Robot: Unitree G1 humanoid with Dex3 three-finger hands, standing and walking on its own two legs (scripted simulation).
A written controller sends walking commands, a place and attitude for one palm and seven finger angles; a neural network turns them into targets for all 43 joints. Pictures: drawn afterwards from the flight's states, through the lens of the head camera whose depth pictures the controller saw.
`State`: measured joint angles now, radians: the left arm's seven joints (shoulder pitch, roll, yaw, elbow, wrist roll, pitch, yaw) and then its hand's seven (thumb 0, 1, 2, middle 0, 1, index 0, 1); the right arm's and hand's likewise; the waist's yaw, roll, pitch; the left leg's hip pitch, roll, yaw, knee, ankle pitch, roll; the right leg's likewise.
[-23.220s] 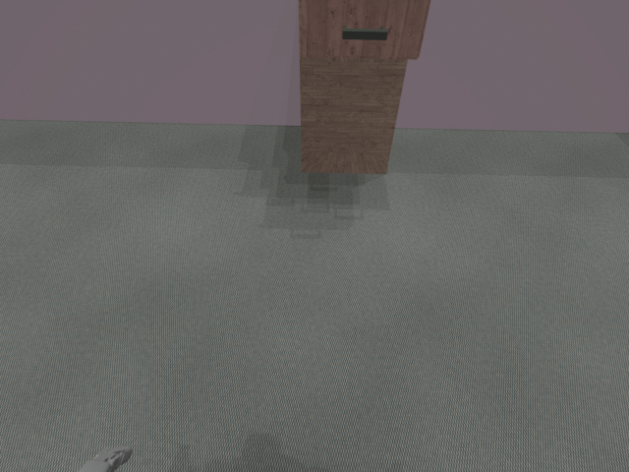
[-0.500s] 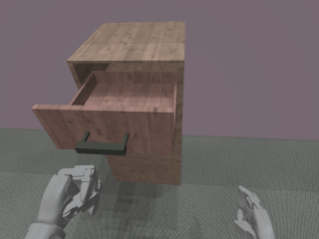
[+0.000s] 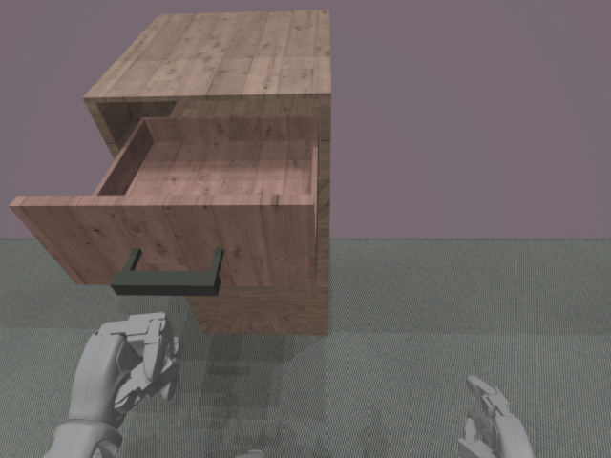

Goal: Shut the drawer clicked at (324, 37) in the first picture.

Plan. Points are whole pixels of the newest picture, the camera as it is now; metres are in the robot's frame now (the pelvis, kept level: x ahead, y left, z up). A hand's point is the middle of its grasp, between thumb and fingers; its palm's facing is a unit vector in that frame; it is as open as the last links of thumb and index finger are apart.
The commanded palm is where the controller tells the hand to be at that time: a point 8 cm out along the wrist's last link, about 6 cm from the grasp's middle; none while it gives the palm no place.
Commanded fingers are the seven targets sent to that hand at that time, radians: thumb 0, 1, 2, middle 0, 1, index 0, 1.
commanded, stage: bring the fist close to the handle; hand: left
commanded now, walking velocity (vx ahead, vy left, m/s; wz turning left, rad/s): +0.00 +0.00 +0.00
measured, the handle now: (171, 269) +0.35 +0.20 +0.07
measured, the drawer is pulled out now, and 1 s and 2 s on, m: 0.28 0.28 0.17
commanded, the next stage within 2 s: push the drawer shut in 0.72 s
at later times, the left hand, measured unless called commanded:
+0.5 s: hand (193, 352) +0.23 +0.15 +0.07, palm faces -0.04 -1.00 -0.05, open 3.3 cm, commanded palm +0.21 +0.20 +0.07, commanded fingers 0.00 0.90 0.90 -1.40 -1.60 -1.40 -1.60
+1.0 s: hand (193, 345) +0.24 +0.15 +0.07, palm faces -0.03 -1.00 -0.06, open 3.3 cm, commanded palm +0.23 +0.21 +0.07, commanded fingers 0.00 0.90 0.90 -1.40 -1.60 -1.40 -1.60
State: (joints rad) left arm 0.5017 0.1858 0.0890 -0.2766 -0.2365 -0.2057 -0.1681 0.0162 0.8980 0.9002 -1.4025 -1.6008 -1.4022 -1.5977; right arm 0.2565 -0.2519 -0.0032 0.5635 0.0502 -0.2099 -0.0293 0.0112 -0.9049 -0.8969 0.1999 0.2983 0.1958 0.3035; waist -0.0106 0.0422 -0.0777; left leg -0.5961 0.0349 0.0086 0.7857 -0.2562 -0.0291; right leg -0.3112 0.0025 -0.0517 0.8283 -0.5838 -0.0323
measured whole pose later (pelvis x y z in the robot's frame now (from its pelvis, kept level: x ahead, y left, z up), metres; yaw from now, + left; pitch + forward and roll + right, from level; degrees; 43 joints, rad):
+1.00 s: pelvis -0.03 +0.01 -0.02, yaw +0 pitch +6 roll -1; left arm 0.21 0.19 0.02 -0.02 -0.18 -0.26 -0.05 0.01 0.90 0.90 -1.41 -1.60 -1.41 -1.60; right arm 0.21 -0.24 0.02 0.55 0.04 -0.11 -0.02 0.01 -0.90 -0.90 0.20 0.30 0.20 0.30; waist -0.03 0.06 -0.07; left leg -0.73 0.05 0.00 0.88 -0.25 -0.01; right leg -0.45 0.02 -0.06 0.94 -0.59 -0.02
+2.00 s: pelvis -0.02 +0.01 -0.01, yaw -1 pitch +9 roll -1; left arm -0.37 0.22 0.13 0.54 -0.16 -0.27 -0.06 -0.05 0.85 0.92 -1.40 -1.60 -1.40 -1.60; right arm 0.28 -0.26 -0.01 0.65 0.04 -0.03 0.00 0.01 -0.91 -0.90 0.20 0.30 0.20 0.30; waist -0.06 0.05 -0.06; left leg -0.78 0.06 0.00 0.87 -0.24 -0.02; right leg -0.50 0.02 -0.05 0.92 -0.58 -0.02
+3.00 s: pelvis -0.03 +0.03 -0.04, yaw -3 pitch +17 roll -4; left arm -0.95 0.42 0.35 1.15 -0.06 -0.31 -0.09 -0.02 0.77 0.87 -1.40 -1.60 -1.40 -1.60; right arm 0.39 -0.26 -0.02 0.67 -0.01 0.02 0.03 0.00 -0.91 -0.90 0.20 0.30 0.20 0.30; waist -0.16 0.05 -0.09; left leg -1.03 0.09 -0.02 1.01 -0.28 0.00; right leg -0.74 0.06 -0.05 1.03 -0.60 -0.02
